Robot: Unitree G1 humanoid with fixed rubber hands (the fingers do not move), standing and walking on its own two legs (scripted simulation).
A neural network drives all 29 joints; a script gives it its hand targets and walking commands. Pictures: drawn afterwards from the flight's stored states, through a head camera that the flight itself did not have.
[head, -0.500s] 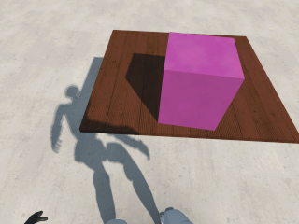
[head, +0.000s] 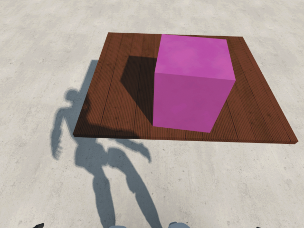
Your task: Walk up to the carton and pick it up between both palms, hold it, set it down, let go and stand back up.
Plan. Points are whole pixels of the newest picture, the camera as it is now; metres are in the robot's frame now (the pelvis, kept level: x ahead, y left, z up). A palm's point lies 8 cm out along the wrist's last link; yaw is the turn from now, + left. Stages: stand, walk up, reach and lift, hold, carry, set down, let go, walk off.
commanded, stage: walk up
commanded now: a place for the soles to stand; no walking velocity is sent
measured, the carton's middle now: (186, 85) +0.56 -0.11 +0.03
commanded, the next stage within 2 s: none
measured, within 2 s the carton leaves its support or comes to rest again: neither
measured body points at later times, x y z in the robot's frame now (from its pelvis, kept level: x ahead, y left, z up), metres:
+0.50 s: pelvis +0.01 +0.00 +0.00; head +0.04 +0.00 +0.45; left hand +0.11 +0.32 -0.11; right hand +0.11 -0.31 -0.11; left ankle +0.02 +0.15 -0.72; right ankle +0.05 -0.13 -0.72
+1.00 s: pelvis +0.01 +0.00 +0.00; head +0.04 -0.01 +0.45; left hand +0.10 +0.32 -0.11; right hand +0.12 -0.32 -0.11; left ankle +0.02 +0.15 -0.71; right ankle +0.05 -0.13 -0.72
